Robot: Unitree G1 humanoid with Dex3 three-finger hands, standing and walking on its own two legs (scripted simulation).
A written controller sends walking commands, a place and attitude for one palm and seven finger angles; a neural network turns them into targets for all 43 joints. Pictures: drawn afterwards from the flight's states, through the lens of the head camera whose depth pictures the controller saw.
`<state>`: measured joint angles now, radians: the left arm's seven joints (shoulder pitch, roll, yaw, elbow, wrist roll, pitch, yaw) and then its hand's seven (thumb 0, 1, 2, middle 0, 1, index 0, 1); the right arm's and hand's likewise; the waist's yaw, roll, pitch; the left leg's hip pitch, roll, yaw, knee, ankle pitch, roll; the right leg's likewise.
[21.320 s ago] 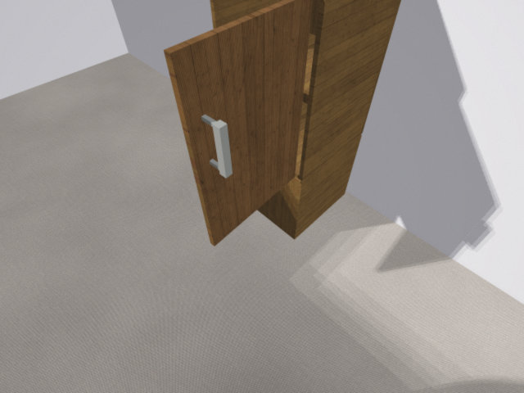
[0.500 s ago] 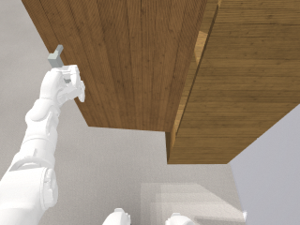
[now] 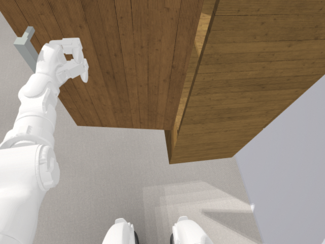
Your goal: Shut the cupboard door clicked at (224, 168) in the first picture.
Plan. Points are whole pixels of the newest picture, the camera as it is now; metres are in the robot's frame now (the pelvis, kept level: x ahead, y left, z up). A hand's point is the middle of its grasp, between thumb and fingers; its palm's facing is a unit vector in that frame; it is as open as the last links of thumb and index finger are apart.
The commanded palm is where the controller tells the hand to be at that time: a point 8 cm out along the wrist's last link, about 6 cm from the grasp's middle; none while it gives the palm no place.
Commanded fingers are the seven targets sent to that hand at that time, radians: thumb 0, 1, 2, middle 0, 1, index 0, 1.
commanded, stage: push the door shut along its arc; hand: left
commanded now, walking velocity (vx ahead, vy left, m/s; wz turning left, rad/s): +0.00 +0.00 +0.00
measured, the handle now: (40, 60) +0.54 +0.24 +0.10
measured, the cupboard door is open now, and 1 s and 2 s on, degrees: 81 62 62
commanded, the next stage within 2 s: pull the fist back off the door in 0.72 s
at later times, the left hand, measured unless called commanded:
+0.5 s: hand (87, 57) +0.54 +0.13 +0.11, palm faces -0.32 -0.95 -0.02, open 3.4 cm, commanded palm +0.56 +0.16 +0.11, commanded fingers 0.00 0.90 0.90 -1.30 -1.50 -1.30 -1.50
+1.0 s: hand (102, 40) +0.59 +0.09 +0.11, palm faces +0.05 -0.99 +0.09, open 3.2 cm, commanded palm +0.57 +0.12 +0.11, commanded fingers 0.00 0.90 0.90 -1.30 -1.50 -1.30 -1.50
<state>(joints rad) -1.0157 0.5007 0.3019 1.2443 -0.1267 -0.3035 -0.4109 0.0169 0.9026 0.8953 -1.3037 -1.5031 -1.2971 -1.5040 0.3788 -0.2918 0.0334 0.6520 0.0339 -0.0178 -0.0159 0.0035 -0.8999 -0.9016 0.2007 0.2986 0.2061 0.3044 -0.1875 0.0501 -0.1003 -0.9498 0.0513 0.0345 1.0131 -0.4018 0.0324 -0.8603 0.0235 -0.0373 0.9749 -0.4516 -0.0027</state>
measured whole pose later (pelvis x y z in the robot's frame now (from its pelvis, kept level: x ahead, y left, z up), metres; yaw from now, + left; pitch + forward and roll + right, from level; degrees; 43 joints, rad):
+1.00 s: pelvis +0.00 -0.01 -0.03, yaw +0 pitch +28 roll -4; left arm -1.34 0.44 0.36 1.30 -0.03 -0.18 0.03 0.02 0.89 0.94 -1.30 -1.50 -1.30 -1.50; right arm 0.44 -0.26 0.03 0.68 -0.06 -0.09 0.04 0.00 -0.90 -0.90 0.20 0.30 0.20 0.30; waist -0.24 0.07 -0.13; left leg -1.21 0.06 -0.01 1.15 -0.43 0.02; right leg -1.10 0.04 -0.08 1.10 -0.49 -0.01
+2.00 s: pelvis +0.02 -0.02 +0.02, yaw +0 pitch +14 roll +0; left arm -0.65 0.23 0.26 0.88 -0.10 -0.38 0.01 0.02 0.90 0.89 -1.30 -1.50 -1.30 -1.50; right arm 0.36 -0.24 0.00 0.63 0.02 0.03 0.04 0.00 -0.90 -0.90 0.20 0.30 0.20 0.30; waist -0.09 0.05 -0.13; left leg -0.73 0.05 0.05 0.87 -0.38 0.00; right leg -0.67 0.03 -0.01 0.88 -0.45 -0.03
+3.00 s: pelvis +0.04 +0.00 +0.07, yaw +2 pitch -4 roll +0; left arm 0.44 0.36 0.31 -0.36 -0.09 0.00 0.08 0.02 0.90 0.89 -0.47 -0.59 -0.47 -0.59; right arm 0.20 -0.23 0.04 0.62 0.03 -0.01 -0.06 0.01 -0.90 -0.90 0.20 0.30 0.21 0.30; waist 0.06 0.08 -0.01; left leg -0.12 0.00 0.05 0.40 -0.21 0.02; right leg -0.04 -0.01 -0.02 0.37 -0.27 0.00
